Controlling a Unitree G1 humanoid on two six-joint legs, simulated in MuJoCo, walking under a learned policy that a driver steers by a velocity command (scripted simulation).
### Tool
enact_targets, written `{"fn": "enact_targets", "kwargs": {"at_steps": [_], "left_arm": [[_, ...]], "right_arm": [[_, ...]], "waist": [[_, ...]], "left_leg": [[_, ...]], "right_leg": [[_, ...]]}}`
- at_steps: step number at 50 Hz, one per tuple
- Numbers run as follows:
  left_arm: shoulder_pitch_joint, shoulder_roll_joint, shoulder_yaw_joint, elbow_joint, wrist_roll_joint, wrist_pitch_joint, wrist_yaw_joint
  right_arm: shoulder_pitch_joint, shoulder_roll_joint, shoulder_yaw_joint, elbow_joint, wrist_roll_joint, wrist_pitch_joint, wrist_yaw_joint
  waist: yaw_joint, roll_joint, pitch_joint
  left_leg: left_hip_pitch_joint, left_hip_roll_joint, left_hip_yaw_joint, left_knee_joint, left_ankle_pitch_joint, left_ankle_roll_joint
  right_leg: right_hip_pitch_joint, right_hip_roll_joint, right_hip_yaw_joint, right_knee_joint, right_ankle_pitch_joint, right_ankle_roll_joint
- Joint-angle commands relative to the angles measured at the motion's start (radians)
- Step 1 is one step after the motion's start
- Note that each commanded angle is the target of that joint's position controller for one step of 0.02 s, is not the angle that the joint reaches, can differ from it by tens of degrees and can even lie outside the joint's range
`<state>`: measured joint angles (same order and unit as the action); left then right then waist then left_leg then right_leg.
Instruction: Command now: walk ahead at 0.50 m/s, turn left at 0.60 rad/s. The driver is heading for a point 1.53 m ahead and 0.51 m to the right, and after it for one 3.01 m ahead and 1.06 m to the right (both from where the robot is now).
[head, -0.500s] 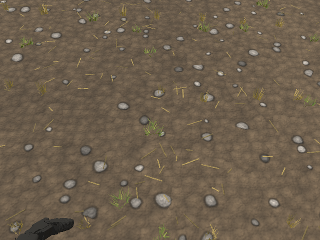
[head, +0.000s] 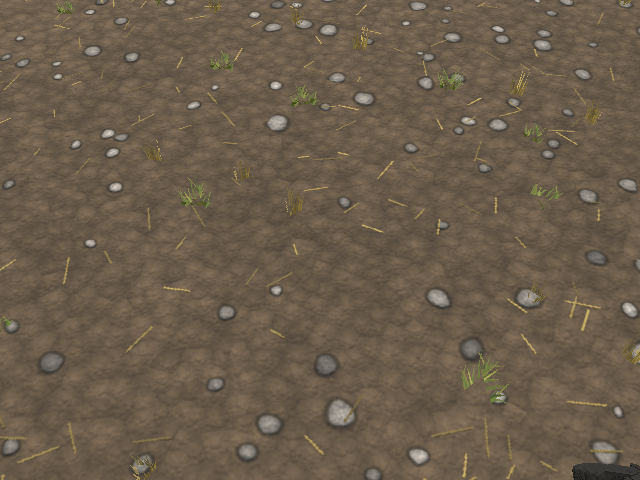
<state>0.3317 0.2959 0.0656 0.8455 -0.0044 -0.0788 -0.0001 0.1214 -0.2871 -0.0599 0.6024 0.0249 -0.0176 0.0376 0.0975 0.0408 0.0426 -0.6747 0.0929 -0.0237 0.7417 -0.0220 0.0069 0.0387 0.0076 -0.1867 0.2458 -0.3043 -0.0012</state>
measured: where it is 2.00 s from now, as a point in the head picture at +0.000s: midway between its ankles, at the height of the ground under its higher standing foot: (462, 286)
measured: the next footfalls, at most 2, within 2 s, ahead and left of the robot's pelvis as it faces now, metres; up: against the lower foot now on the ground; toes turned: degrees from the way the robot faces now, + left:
left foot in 0.12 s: +0.23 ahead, +0.13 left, +0.00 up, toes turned +5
right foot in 0.68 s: +0.53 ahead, -0.10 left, +0.00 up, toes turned -12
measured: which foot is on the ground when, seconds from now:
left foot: up 0.00-0.10, down 0.12-0.66, up 0.68-1.00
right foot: down 0.00-0.12, up 0.14-0.66, down 0.68-1.00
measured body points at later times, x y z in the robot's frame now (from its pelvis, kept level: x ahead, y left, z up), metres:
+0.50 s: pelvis +0.28 +0.05 +0.00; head +0.30 +0.05 +0.45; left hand +0.44 +0.30 -0.11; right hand +0.32 -0.23 -0.11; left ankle +0.19 +0.13 -0.74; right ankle +0.45 -0.13 -0.68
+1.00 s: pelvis +0.56 -0.03 +0.01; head +0.59 -0.06 +0.46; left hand +0.72 +0.22 -0.10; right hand +0.68 -0.34 -0.08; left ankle +0.79 +0.09 -0.68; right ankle +0.49 -0.09 -0.74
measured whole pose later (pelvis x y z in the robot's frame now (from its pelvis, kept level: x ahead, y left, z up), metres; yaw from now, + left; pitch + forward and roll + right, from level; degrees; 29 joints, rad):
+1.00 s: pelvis +0.56 -0.03 +0.01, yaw -22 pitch +2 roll +0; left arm 0.32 0.28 0.07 0.73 -0.02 -0.04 0.00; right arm 0.06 -0.29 -0.05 0.68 -0.01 -0.09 0.00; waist 0.06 0.03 0.04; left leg -0.65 0.08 -0.11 0.66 -0.02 -0.07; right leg -0.15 0.11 0.13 0.36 -0.24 -0.08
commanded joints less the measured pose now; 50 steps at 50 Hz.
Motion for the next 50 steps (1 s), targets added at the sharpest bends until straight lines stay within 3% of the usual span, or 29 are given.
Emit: {"fn": "enact_targets", "kwargs": {"at_steps": [1, 3, 4, 5, 6, 7, 8, 9, 10, 11, 12, 15, 18, 22, 26, 29, 31, 32, 33, 34, 35, 36, 37, 38, 39, 40, 43, 47, 50], "left_arm": [[-0.02, 0.189, 0.044, -0.043, -0.016, 0.002, 0.004], [-0.008, 0.213, 0.05, -0.033, -0.028, 0.012, 0.008], [-0.002, 0.224, 0.051, -0.024, -0.032, 0.018, 0.009], [-0.009, 0.212, 0.041, -0.017, -0.033, 0.021, 0.01], [-0.007, 0.167, 0.018, -0.03, -0.011, 0.015, 0.01], [0.112, 0.025, -0.03, -0.067, 0.013, -0.004, -0.008], [0.032, 0.136, -0.006, -0.041, -0.028, -0.025, -0.018], [-0.076, 0.172, 0.008, -0.084, -0.063, -0.031, -0.023], [-0.108, 0.15, 0.002, -0.093, -0.055, -0.033, -0.018], [-0.113, 0.144, 0.006, -0.083, -0.033, -0.028, -0.013], [-0.073, 0.14, 0.01, -0.066, -0.03, -0.012, -0.013], [-0.021, 0.085, 0.006, -0.04, -0.03, 0.029, -0.006], [-0.088, 0.067, 0.007, -0.06, -0.025, 0.037, -0.003], [-0.185, 0.041, -0.002, -0.087, -0.018, 0.025, -0.023], [-0.302, 0.02, -0.015, -0.145, -0.015, 0.023, -0.047], [-0.335, 0.031, -0.012, -0.188, -0.016, 0.023, -0.067], [-0.277, 0.063, 0.006, -0.195, -0.017, 0.03, -0.072], [-0.187, 0.096, 0.024, -0.181, -0.019, 0.033, -0.07], [-0.035, 0.147, 0.054, -0.147, -0.021, 0.035, -0.059], [0.107, 0.234, 0.085, -0.122, -0.02, 0.046, -0.036], [0.072, 0.315, 0.092, -0.135, -0.024, 0.036, -0.033], [0.105, 0.226, 0.07, -0.151, -0.018, 0.026, -0.035], [0.063, 0.18, 0.058, -0.15, -0.014, 0.017, -0.034], [-0.003, 0.153, 0.049, -0.16, -0.019, 0.012, -0.033], [-0.066, 0.119, 0.039, -0.174, -0.018, 0.013, -0.03], [-0.096, 0.101, 0.03, -0.193, -0.004, 0.012, -0.025], [-0.103, 0.125, 0.037, -0.2, -0.007, 0.01, -0.01], [-0.055, 0.16, 0.048, -0.183, -0.018, 0.02, 0.011], [0.002, 0.164, 0.049, -0.164, -0.022, 0.031, 0.016]], "right_arm": [[-0.119, -0.044, -0.007, -0.113, 0.003, -0.018, 0.02], [-0.09, -0.066, -0.02, -0.118, -0.006, -0.015, 0.022], [-0.014, -0.088, -0.034, -0.105, -0.011, -0.013, 0.018], [0.145, -0.125, -0.059, -0.058, -0.01, -0.012, 0.007], [0.312, -0.192, -0.084, -0.017, -0.011, -0.004, -0.012], [0.297, -0.297, -0.088, -0.018, -0.016, -0.012, -0.023], [0.335, -0.207, -0.066, -0.031, -0.021, -0.023, -0.019], [0.287, -0.174, -0.052, -0.011, -0.03, -0.035, -0.014], [0.227, -0.151, -0.044, 0.002, -0.025, -0.043, -0.013], [0.17, -0.116, -0.035, 0.006, -0.027, -0.049, -0.012], [0.133, -0.086, -0.026, 0.005, -0.033, -0.059, -0.011], [0.107, -0.081, -0.029, 0.036, -0.036, -0.091, -0.013], [0.124, -0.09, -0.035, 0.073, -0.048, -0.099, -0.027], [0.132, -0.108, -0.037, 0.101, -0.042, -0.095, -0.04], [0.201, -0.133, -0.048, 0.149, -0.028, -0.074, -0.048], [0.208, -0.153, -0.055, 0.167, -0.015, -0.047, -0.055], [0.187, -0.183, -0.063, 0.163, -0.011, -0.031, -0.066], [0.175, -0.195, -0.064, 0.159, -0.01, -0.022, -0.071], [0.154, -0.195, -0.061, 0.154, -0.005, -0.019, -0.076], [0.172, -0.159, -0.044, 0.138, -0.022, -0.03, -0.078], [0.279, -0.009, 0.002, 0.092, -0.049, -0.063, -0.054], [0.16, -0.096, -0.009, 0.085, -0.01, -0.103, -0.037], [0.069, -0.132, -0.018, 0.054, 0.022, -0.124, -0.03], [0.055, -0.122, -0.014, 0.053, 0.008, -0.133, -0.035], [0.051, -0.13, -0.021, 0.063, -0.021, -0.131, -0.042], [0.073, -0.134, -0.027, 0.065, -0.03, -0.12, -0.042], [0.09, -0.098, -0.021, 0.061, -0.04, -0.089, -0.043], [-0.062, -0.05, 0.002, 0.022, -0.041, -0.084, -0.041], [-0.148, -0.062, 0.001, 0.0, -0.022, -0.093, -0.028]], "waist": [[-0.011, -0.103, 0.044], [-0.05, -0.127, 0.001], [-0.105, -0.133, -0.048], [-0.2, -0.107, -0.128], [-0.273, -0.033, -0.227], [-0.15, 0.226, -0.354], [-0.24, 0.095, -0.456], [-0.237, 0.067, -0.282], [-0.193, 0.025, -0.184], [-0.157, 0.019, -0.127], [-0.119, 0.034, -0.106], [-0.078, 0.023, -0.069], [-0.091, 0.01, -0.017], [-0.126, 0.005, 0.015], [-0.176, -0.013, 0.06], [-0.166, 0.006, 0.052], [-0.118, 0.051, -0.017], [-0.064, 0.063, -0.073], [0.025, 0.043, -0.151], [0.076, -0.076, -0.244], [-0.059, -0.301, -0.337], [0.032, -0.172, -0.414], [0.035, -0.132, -0.263], [-0.016, -0.047, -0.174], [-0.055, -0.031, -0.114], [-0.088, -0.054, -0.1], [-0.117, -0.068, -0.073], [-0.063, -0.105, -0.044], [-0.023, -0.128, -0.049]], "left_leg": [[0.006, -0.021, 0.054, -0.085, -0.029, 0.035], [0.127, -0.081, 0.097, -0.112, -0.135, 0.077], [0.25, -0.118, 0.107, -0.138, -0.167, 0.106], [0.487, -0.152, 0.11, -0.216, -0.088, 0.142], [0.809, -0.041, -0.051, -0.201, -0.045, 0.184], [1.094, 0.271, -0.603, -0.284, -0.165, 0.355], [1.073, 0.318, -0.732, -0.39, -0.244, 0.37], [0.948, 0.28, -0.54, -0.408, -0.165, 0.316], [0.803, 0.231, -0.397, -0.422, -0.079, 0.275], [0.69, 0.191, -0.302, -0.449, -0.017, 0.248], [0.612, 0.162, -0.23, -0.487, 0.023, 0.232], [0.517, 0.152, -0.11, -0.576, 0.079, 0.23], [0.534, 0.136, -0.003, -0.607, 0.117, 0.206], [0.57, 0.113, 0.114, -0.629, 0.113, 0.164], [0.7, 0.16, 0.161, -0.603, 0.165, 0.155], [0.802, 0.189, 0.19, -0.512, 0.366, 0.137], [0.826, 0.187, 0.215, -0.373, 0.709, 0.112], [0.81, 0.177, 0.226, -0.238, 0.825, 0.098], [0.719, 0.141, 0.247, -0.031, 0.786, 0.066], [0.473, 0.088, 0.246, 0.276, 0.428, 0.02], [0.02, -0.142, 0.112, 0.614, -0.554, -0.045], [-0.091, -0.129, -0.087, 0.69, -0.566, -0.021], [-0.155, -0.078, -0.086, 0.647, -0.469, 0.005], [-0.118, -0.032, -0.078, 0.548, -0.386, 0.013], [-0.055, -0.007, -0.068, 0.462, -0.346, 0.003], [0.014, 0.01, -0.074, 0.429, -0.315, -0.007], [0.069, 0.008, -0.039, 0.295, -0.265, -0.057], [0.135, -0.047, -0.013, -0.028, 0.002, -0.087], [0.195, -0.09, -0.019, -0.17, 0.108, -0.085]], "right_leg": [[0.02, -0.283, 0.067, -0.041, 0.507, -0.135], [0.043, -0.291, 0.04, 0.067, 0.825, -0.123], [0.036, -0.289, 0.033, 0.177, 0.964, -0.118], [-0.038, -0.262, 0.006, 0.351, 0.981, -0.098], [-0.279, -0.223, 0.003, 0.625, 0.68, -0.067], [-0.671, -0.035, 0.066, 1.002, -0.251, -0.009], [-0.724, -0.027, 0.274, 1.123, -0.295, -0.02], [-0.794, -0.064, 0.273, 1.13, -0.218, -0.027], [-0.776, -0.111, 0.265, 1.052, -0.127, -0.03], [-0.738, -0.138, 0.262, 0.99, -0.067, -0.023], [-0.671, -0.158, 0.277, 0.962, -0.016, -0.016], [-0.628, -0.155, 0.287, 0.91, 0.065, 0.012], [-0.721, -0.141, 0.316, 0.795, 0.205, 0.031], [-0.709, -0.12, 0.262, 0.556, 0.406, 0.023], [-0.761, -0.109, 0.207, 0.423, 0.389, -0.01], [-0.761, -0.078, 0.151, 0.378, 0.258, -0.049], [-0.635, -0.011, 0.087, 0.387, 0.152, -0.09], [-0.515, 0.029, 0.067, 0.387, 0.115, -0.116], [-0.286, 0.065, 0.075, 0.316, 0.17, -0.156], [0.016, -0.06, 0.297, 0.284, 0.197, -0.218], [0.34, -0.308, 0.881, 0.193, 0.056, -0.426], [0.385, -0.333, 1.002, 0.073, -0.025, -0.428], [0.279, -0.304, 0.845, 0.052, 0.035, -0.375], [0.125, -0.258, 0.727, 0.053, 0.132, -0.335], [-0.008, -0.219, 0.637, 0.04, 0.246, -0.312], [-0.094, -0.195, 0.591, 0.017, 0.323, -0.31], [-0.232, -0.16, 0.505, -0.019, 0.446, -0.31], [-0.318, -0.077, 0.412, -0.005, 0.381, -0.242], [-0.299, -0.089, 0.461, 0.022, 0.274, -0.215]]}}
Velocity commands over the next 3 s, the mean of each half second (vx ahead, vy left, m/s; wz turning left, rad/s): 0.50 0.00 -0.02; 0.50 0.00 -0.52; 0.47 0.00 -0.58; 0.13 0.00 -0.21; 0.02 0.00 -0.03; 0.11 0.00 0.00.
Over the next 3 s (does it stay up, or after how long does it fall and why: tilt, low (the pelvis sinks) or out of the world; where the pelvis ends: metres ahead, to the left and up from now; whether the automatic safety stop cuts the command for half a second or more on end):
stays up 0.97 -0.26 -0.01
